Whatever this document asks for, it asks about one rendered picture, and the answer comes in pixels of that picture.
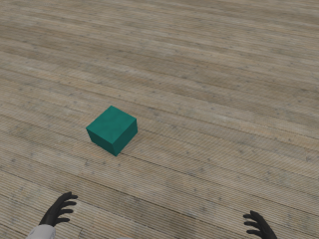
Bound carton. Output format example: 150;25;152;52
86;106;138;156

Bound robot left hand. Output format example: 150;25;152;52
39;191;79;227

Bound robot right hand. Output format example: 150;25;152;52
243;210;278;239

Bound robot left forearm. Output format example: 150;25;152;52
25;224;56;239

